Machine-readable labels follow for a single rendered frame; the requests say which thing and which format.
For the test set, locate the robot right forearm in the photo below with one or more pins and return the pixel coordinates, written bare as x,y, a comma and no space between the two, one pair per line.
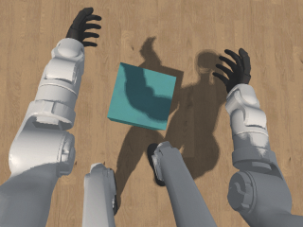
252,151

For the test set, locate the robot left hand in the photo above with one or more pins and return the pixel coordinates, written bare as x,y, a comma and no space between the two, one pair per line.
76,30

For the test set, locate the robot left forearm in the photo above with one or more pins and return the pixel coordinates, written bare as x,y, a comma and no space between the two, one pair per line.
58,90

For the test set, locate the robot right hand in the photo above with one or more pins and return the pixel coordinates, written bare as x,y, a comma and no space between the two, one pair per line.
240,73

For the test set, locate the carton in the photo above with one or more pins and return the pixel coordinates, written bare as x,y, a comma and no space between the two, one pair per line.
141,97

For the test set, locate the robot left thigh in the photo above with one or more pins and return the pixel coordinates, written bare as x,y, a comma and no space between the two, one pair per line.
99,191

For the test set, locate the robot left upper arm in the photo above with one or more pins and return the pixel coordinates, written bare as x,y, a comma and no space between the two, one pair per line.
39,158

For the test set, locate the robot right upper arm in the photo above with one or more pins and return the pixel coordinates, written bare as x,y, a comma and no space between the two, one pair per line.
262,200

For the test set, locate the robot right foot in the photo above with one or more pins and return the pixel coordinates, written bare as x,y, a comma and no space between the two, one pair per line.
150,152

